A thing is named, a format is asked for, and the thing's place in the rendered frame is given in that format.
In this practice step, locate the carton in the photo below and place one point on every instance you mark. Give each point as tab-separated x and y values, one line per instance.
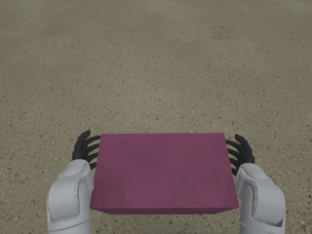
163	174

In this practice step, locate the right robot forearm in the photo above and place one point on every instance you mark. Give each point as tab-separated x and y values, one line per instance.
263	205

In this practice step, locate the robot left hand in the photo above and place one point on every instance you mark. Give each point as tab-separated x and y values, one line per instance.
81	150

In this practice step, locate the left robot forearm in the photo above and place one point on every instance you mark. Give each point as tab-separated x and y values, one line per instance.
68	205

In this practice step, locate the robot right hand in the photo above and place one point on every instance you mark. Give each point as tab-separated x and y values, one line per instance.
244	156

